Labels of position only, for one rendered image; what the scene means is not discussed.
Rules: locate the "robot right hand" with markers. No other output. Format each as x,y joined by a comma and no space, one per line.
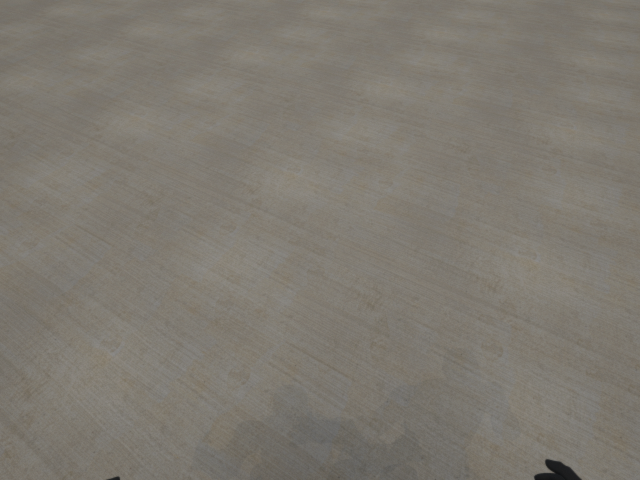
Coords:
561,472

